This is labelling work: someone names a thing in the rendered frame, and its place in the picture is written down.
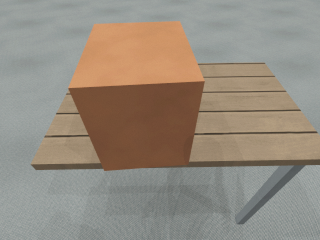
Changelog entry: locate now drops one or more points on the table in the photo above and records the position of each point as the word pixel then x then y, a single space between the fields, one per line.
pixel 246 118

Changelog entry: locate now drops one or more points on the carton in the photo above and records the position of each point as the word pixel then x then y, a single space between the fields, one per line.
pixel 138 89

